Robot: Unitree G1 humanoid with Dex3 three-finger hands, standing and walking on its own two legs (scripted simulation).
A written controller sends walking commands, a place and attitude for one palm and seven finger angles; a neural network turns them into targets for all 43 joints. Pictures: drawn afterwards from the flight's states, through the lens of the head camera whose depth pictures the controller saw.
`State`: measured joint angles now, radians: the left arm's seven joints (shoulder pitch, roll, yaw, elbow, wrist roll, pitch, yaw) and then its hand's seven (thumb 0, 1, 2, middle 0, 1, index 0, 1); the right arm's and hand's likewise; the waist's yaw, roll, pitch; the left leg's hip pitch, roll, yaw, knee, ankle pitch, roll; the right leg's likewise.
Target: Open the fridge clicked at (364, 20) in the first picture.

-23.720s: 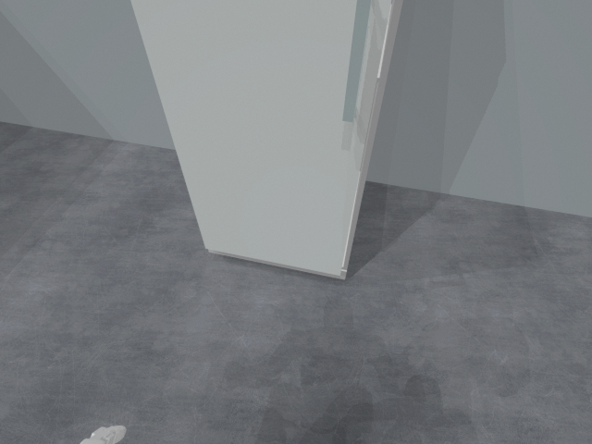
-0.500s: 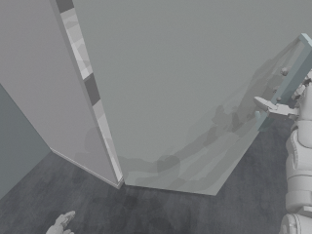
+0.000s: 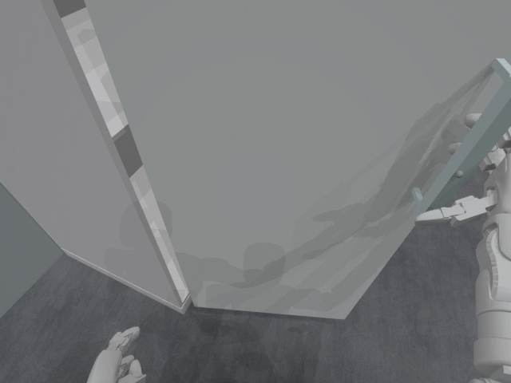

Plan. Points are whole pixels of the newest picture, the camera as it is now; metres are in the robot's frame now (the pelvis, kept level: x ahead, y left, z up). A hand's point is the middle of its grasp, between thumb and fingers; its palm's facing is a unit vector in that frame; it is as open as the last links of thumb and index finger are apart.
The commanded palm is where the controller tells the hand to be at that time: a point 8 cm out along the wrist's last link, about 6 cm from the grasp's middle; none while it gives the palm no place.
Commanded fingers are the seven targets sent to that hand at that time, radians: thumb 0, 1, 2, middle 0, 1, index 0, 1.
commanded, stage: slip the hand off the handle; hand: right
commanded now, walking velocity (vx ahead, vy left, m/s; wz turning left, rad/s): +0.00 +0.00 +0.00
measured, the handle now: (456, 153) +0.42 -0.26 +0.17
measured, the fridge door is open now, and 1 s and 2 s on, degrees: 70 70 70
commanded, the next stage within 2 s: draw the hand back to the body in 1.18 s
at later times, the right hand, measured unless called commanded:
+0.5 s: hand out of the picture +0.36 -0.32 +0.17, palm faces +0.33 +0.92 -0.21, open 14.7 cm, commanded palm +0.31 -0.36 +0.18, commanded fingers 0.00 0.55 -0.20 0.25 1.15 0.25 1.15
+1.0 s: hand out of the picture +0.26 -0.31 +0.18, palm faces +0.34 +0.92 -0.21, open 14.7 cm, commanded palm +0.22 -0.34 +0.18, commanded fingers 0.00 0.55 -0.20 0.25 1.15 0.25 1.15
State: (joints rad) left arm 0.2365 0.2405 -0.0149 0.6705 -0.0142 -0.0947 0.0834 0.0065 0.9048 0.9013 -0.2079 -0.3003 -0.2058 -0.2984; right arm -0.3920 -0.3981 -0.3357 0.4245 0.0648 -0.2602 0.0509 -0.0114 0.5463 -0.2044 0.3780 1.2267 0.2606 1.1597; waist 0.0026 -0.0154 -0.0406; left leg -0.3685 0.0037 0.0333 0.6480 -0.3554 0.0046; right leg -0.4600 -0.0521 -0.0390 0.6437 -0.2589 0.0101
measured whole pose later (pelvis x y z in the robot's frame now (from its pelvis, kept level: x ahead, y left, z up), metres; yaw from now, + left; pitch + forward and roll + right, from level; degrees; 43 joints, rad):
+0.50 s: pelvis +0.01 -0.01 +0.00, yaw -1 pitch +6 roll +1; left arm 0.28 0.26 -0.02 0.66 -0.02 -0.07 0.11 0.01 0.90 0.90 -0.21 -0.30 -0.21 -0.30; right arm -0.37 -0.52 -0.48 0.48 0.14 -0.26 0.21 -0.01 0.55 -0.20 0.26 1.15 0.25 1.15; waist 0.00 -0.02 -0.06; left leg -0.39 0.00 0.05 0.65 -0.37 0.00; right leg -0.50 -0.05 -0.02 0.69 -0.29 0.00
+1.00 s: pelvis -0.01 -0.01 +0.00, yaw -2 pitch +2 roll +1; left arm 0.22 0.24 -0.04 0.63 -0.02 -0.15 0.11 0.01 0.90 0.90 -0.21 -0.30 -0.21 -0.30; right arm -0.04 -0.42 -0.44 0.10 0.21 -0.22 0.19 -0.01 0.55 -0.20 0.26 1.15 0.25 1.15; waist -0.05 -0.03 -0.06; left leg -0.33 0.01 0.06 0.65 -0.36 -0.01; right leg -0.45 -0.04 -0.01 0.68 -0.27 0.00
